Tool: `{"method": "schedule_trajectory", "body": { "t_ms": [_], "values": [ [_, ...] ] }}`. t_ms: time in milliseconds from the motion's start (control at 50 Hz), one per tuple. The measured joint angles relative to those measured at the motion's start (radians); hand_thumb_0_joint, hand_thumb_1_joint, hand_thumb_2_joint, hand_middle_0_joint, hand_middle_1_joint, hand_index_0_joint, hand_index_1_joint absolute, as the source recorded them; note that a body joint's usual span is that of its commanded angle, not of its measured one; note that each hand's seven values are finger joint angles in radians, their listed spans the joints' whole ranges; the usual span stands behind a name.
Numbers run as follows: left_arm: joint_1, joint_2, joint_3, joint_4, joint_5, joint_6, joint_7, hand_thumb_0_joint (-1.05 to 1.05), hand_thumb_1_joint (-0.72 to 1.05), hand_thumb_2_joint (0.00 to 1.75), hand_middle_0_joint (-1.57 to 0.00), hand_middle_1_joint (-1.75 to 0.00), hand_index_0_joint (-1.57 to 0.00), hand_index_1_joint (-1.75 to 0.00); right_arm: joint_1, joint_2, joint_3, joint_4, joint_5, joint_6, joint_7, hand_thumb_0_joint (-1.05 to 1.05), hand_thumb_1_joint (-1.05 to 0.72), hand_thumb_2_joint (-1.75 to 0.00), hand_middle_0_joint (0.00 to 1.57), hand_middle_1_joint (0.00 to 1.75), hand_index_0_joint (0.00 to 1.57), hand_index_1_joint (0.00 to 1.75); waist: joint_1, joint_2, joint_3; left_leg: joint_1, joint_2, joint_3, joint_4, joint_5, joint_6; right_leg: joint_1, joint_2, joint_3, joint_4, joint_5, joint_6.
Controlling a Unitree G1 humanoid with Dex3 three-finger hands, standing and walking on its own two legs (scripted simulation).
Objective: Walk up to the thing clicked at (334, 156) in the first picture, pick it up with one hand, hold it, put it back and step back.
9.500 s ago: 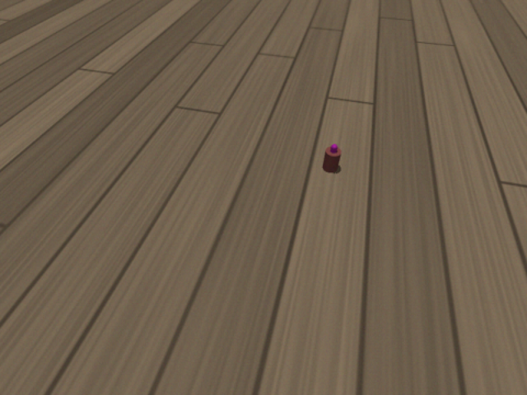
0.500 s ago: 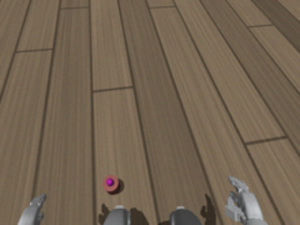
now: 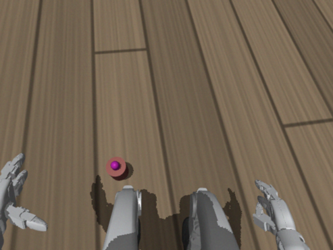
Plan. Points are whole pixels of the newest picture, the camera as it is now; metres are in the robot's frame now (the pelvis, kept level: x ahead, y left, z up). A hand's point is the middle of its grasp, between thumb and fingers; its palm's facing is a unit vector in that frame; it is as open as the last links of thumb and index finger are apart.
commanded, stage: go down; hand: left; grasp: from the side
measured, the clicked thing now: (117, 168) +0.39 +0.20 -0.49
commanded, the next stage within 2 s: approach in 1.72 s
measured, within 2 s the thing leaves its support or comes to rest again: neither
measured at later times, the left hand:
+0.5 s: hand (35, 177) +0.29 +0.36 -0.14, palm faces +0.08 -0.98 -0.20, open 17.1 cm
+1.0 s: hand (34, 172) +0.31 +0.38 -0.17, palm faces +0.09 -0.98 -0.17, open 17.3 cm
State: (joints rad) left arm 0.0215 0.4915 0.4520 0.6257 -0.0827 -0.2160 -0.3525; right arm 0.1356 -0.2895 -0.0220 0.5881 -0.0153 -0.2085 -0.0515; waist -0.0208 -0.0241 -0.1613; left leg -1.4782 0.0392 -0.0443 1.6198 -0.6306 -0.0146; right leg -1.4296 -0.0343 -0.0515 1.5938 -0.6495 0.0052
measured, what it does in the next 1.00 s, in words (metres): lowers itself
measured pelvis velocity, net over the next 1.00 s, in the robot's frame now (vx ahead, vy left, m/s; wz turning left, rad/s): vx -0.04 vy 0.00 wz -0.07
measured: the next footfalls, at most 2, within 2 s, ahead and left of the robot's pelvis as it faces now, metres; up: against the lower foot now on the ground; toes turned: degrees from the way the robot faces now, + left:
none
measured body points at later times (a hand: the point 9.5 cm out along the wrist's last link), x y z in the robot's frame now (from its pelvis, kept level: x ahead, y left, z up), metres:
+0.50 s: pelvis -0.03 +0.00 -0.09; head +0.16 +0.04 +0.31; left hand +0.28 +0.41 -0.12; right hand +0.15 -0.27 -0.19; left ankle +0.05 +0.12 -0.54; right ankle +0.05 -0.13 -0.54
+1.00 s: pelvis -0.04 +0.00 -0.15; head +0.16 +0.05 +0.25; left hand +0.30 +0.43 -0.16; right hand +0.14 -0.28 -0.26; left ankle +0.05 +0.12 -0.54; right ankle +0.05 -0.13 -0.54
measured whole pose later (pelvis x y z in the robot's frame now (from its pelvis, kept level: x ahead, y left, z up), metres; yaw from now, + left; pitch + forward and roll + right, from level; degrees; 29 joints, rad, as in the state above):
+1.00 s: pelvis -0.04 +0.00 -0.15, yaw -4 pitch +32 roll -6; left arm -0.37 0.75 0.74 0.93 -0.20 -0.40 -0.69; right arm 0.05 -0.34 0.06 0.68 -0.04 -0.20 -0.06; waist -0.03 -0.03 -0.12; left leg -2.02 0.05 -0.11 2.12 -0.67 -0.02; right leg -1.95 -0.02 -0.08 2.07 -0.68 0.00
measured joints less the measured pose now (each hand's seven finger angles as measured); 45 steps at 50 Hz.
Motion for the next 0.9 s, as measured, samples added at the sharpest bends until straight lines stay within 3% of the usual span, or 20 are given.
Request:
{"method": "schedule_trajectory", "body": {
  "t_ms": [300, 480, 740, 900],
  "values": [
    [-0.170, 0.097, 0.141, 0.155, -0.056, -0.088, -0.114, -0.02, -0.48, 0.13, -0.06, -0.12, -0.05, -0.13, -0.017, 0.000, 0.034, 0.059, 0.002, 0.020, 0.000, 0.01, -0.89, -0.90, 0.21, 0.30, 0.21, 0.30, 0.003, 0.004, -0.002, -0.237, 0.009, -0.021, 0.189, -0.011, -0.001, -0.234, 0.011, -0.008, 0.181, -0.006, -0.007],
    [-0.265, 0.154, 0.177, 0.216, -0.064, -0.153, -0.202, -0.02, -0.47, 0.11, -0.06, -0.12, -0.05, -0.12, -0.039, -0.029, 0.048, 0.067, -0.005, 0.008, -0.004, 0.01, -0.88, -0.90, 0.21, 0.30, 0.21, 0.30, -0.009, 0.000, 0.009, -0.355, 0.010, -0.038, 0.295, -0.021, 0.002, -0.340, 0.015, -0.018, 0.271, -0.010, -0.002],
    [-0.305, 0.205, 0.246, 0.254, -0.109, -0.176, -0.263, -0.02, -0.49, 0.12, -0.06, -0.11, -0.05, -0.11, -0.057, -0.041, 0.067, 0.087, -0.009, 0.010, -0.004, 0.01, -0.90, -0.90, 0.21, 0.30, 0.21, 0.30, -0.007, -0.002, 0.023, -0.455, 0.008, -0.046, 0.398, -0.036, 0.004, -0.437, 0.015, -0.019, 0.373, -0.027, -0.001],
    [-0.372, 0.239, 0.272, 0.294, -0.111, -0.195, -0.315, -0.02, -0.50, 0.13, -0.05, -0.10, -0.04, -0.11, -0.080, -0.050, 0.075, 0.098, -0.024, 0.005, -0.004, 0.01, -0.90, -0.91, 0.21, 0.30, 0.21, 0.30, -0.005, -0.007, 0.042, -0.514, 0.006, -0.057, 0.469, -0.037, 0.000, -0.495, 0.015, -0.024, 0.443, -0.029, -0.005]
  ]
}}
